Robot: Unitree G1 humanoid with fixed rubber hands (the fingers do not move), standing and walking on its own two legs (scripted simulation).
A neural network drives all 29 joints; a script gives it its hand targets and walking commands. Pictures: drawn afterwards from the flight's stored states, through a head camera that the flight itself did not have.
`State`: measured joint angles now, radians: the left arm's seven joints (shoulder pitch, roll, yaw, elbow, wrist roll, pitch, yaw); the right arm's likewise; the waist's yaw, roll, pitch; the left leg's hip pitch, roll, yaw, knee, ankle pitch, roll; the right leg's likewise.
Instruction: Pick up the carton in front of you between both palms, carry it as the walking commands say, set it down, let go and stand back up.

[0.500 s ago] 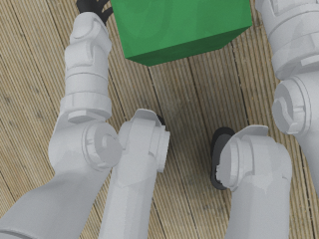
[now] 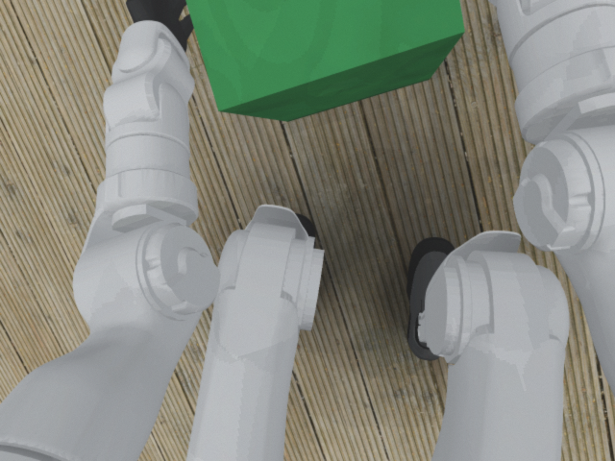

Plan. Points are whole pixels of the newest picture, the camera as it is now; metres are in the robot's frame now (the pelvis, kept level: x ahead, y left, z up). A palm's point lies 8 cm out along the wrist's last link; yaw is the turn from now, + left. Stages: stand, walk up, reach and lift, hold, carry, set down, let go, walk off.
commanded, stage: set down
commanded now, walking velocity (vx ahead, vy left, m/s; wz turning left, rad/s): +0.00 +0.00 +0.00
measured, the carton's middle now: out of the picture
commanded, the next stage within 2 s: let go in 1.38 s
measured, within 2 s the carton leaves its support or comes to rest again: neither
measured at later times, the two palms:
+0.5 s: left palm (125, 17) +0.51 +0.23 -0.14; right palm out of the picture +0.62 -0.12 -0.14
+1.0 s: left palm out of the picture +0.51 +0.23 +0.02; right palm out of the picture +0.62 -0.14 +0.02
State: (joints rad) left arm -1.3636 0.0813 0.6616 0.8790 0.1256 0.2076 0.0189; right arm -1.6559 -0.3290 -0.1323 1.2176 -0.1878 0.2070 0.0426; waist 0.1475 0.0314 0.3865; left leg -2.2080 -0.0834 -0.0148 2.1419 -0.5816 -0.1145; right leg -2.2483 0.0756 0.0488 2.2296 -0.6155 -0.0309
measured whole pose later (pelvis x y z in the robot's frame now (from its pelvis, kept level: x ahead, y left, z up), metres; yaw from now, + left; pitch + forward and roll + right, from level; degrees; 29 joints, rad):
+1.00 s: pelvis +0.01 +0.01 +0.13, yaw +0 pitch +47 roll +4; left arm -1.18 0.08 0.41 0.67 -0.09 0.24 0.20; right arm -1.55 -0.53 -0.01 1.11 0.01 0.25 0.08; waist 0.19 -0.02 0.08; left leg -2.03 -0.05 0.00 1.67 -0.46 -0.04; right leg -2.03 0.04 0.05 1.74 -0.52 0.00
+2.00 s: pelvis +0.09 +0.03 +0.36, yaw -4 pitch +21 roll +0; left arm -0.15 0.18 0.10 0.50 0.01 0.07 -0.11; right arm -0.32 -0.16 -0.17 0.60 -0.10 0.09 -0.07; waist 0.12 0.03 -0.01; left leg -0.83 -0.02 -0.01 0.73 -0.28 0.01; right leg -0.81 0.03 0.07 0.73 -0.30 0.02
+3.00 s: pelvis +0.11 +0.02 +0.40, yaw -2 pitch -4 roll +0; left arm 0.20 0.25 0.02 0.45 0.03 0.16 0.00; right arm 0.22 -0.22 -0.02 0.54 -0.04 0.08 0.01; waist 0.01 -0.02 0.05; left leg -0.17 -0.03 -0.05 0.51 -0.27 0.01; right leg -0.14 0.01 0.03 0.51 -0.30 0.01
